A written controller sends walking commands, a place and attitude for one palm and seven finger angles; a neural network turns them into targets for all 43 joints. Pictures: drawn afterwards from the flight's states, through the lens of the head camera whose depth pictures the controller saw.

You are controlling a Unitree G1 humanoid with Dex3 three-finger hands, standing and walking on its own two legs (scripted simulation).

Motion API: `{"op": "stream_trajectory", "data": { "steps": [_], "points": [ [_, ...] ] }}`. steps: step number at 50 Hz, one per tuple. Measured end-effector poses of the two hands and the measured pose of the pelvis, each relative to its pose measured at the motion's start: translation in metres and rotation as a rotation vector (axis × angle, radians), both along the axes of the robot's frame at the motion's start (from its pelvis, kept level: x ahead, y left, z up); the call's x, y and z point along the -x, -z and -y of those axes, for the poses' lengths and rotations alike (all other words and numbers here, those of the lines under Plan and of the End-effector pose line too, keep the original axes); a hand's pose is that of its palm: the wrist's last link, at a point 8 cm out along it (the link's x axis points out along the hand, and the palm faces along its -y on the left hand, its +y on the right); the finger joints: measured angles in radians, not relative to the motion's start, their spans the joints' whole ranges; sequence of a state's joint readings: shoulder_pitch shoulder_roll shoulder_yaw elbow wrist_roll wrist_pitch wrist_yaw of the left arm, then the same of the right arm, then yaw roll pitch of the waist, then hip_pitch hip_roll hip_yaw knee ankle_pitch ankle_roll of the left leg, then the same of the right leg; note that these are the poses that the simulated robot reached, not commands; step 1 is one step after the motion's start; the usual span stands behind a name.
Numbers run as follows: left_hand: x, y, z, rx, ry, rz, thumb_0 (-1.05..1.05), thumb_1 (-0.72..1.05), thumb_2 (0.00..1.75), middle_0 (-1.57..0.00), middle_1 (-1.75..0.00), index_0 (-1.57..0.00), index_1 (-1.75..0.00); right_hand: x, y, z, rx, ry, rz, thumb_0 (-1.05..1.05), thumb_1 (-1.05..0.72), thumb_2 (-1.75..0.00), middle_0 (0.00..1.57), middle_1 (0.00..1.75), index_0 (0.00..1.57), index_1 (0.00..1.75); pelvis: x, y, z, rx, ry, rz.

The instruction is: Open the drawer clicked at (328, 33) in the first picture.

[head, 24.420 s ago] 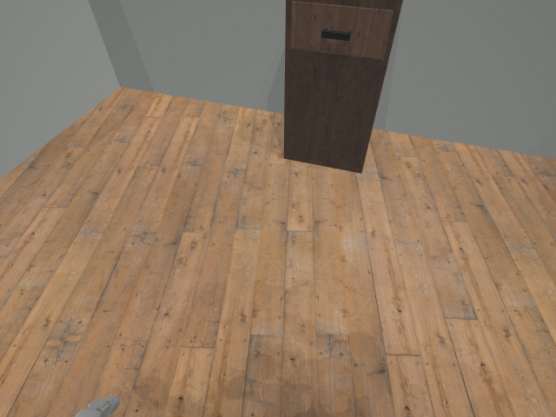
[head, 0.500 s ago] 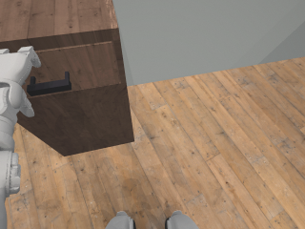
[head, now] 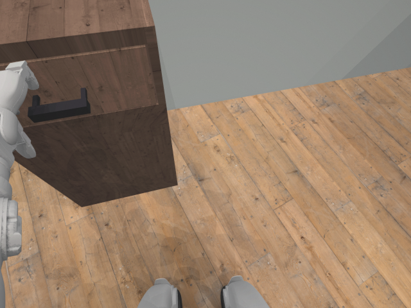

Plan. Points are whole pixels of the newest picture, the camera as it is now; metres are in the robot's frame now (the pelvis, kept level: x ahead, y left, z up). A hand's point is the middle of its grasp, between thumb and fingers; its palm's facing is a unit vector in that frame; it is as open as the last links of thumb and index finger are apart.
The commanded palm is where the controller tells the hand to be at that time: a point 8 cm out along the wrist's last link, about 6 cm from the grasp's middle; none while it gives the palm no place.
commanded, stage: lower the fingers behind the handle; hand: left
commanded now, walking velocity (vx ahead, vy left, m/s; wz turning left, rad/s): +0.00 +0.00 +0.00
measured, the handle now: (60, 102) +0.55 +0.29 +0.01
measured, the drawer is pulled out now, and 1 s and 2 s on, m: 0.00 0.00 0.00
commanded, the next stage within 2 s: lift the fingers back up to retry in 1.24 s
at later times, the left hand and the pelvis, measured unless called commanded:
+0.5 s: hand (15, 122) +0.48 +0.35 +0.02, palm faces -0.03 -0.02 -1.00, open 13.7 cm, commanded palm +0.48 +0.33 +0.06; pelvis +0.01 +0.02 -0.01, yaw +1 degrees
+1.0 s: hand (17, 125) +0.48 +0.35 +0.02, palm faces -0.02 +0.02 -1.00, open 13.8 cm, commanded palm +0.48 +0.32 +0.03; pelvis -0.02 +0.01 -0.04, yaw +1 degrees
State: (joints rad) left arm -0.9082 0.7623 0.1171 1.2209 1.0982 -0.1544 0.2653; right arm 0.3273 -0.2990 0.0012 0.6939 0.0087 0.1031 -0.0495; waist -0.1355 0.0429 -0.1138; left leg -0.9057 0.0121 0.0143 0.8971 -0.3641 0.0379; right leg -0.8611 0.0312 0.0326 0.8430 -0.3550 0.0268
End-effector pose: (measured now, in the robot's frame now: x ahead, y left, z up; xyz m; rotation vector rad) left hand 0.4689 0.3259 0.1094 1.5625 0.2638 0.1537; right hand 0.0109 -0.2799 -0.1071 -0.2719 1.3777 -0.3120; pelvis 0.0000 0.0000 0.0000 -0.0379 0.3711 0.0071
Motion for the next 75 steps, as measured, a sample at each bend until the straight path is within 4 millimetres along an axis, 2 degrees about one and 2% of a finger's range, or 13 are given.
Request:
{"op": "stream_trajectory", "data": {
  "steps": [7,11,17,24,29,44,51,63,75],
  "points": [
    [0.01,0.028,-0.022,-0.015,0.012,-0.068,0.0,-0.49,0.3,-0.32,-1.21,-0.33,-1.21,0.008,0.0,-0.001,0.03,-0.014,-0.052,0.01,-0.9,-0.89,0.21,0.3,0.21,0.3,-0.002,0.006,-0.004,0.015,-0.014,-0.03],
    [0.005,0.029,-0.027,0.006,0.061,0.001,0.0,-0.49,0.3,-0.32,-1.21,-0.34,-1.23,0.008,0.0,-0.002,0.053,-0.024,-0.082,0.01,-0.9,-0.89,0.21,0.3,0.21,0.3,-0.006,0.011,-0.007,0.027,-0.027,-0.052],
    [0.003,0.033,-0.027,0.005,0.068,0.065,0.0,-0.49,0.3,-0.34,-1.25,-0.36,-1.24,-0.003,0.005,-0.009,0.039,-0.042,-0.084,0.01,-0.9,-0.89,0.21,0.3,0.2,0.3,-0.011,0.015,-0.013,0.042,-0.035,-0.059],
    [0.003,0.033,-0.022,0.014,0.016,0.046,0.0,-0.49,0.3,-0.33,-1.23,-0.33,-1.25,-0.019,0.01,-0.025,-0.014,-0.053,-0.037,0.01,-0.9,-0.89,0.21,0.3,0.2,0.3,-0.01,0.011,-0.017,0.039,-0.033,-0.04],
    [0.003,0.032,-0.021,0.011,0.006,0.02,0.0,-0.49,0.3,-0.32,-1.21,-0.3,-1.26,-0.022,0.012,-0.03,-0.026,-0.059,-0.007,0.01,-0.9,-0.89,0.21,0.3,0.21,0.3,-0.006,0.012,-0.016,0.034,-0.032,-0.035],
    [0.006,0.04,-0.021,-0.028,0.013,0.053,0.0,-0.49,0.3,-0.32,-1.2,-0.27,-1.32,0.011,0.027,-0.013,0.013,-0.052,-0.053,0.01,-0.9,-0.89,0.21,0.3,0.2,0.3,0.012,0.033,-0.009,0.036,-0.032,-0.075],
    [0.004,0.04,-0.019,-0.027,-0.013,0.045,0.0,-0.49,0.3,-0.32,-1.2,-0.27,-1.34,0.02,0.028,-0.011,0.016,-0.04,-0.053,0.01,-0.9,-0.89,0.21,0.3,0.2,0.3,0.017,0.035,-0.005,0.035,-0.031,-0.078],
    [0.004,0.037,-0.019,-0.02,-0.015,0.009,0.0,-0.49,0.3,-0.32,-1.2,-0.26,-1.31,0.021,0.029,-0.009,0.024,-0.04,-0.031,0.01,-0.9,-0.89,0.21,0.3,0.21,0.3,0.02,0.037,-0.001,0.034,-0.03,-0.08],
    [0.004,0.037,-0.02,-0.022,-0.002,0.013,0.0,-0.49,0.3,-0.32,-1.2,-0.27,-1.29,0.011,0.031,-0.01,0.018,-0.048,-0.019,0.01,-0.9,-0.89,0.21,0.3,0.21,0.3,0.018,0.036,-0.001,0.037,-0.031,-0.081]
  ]
}}
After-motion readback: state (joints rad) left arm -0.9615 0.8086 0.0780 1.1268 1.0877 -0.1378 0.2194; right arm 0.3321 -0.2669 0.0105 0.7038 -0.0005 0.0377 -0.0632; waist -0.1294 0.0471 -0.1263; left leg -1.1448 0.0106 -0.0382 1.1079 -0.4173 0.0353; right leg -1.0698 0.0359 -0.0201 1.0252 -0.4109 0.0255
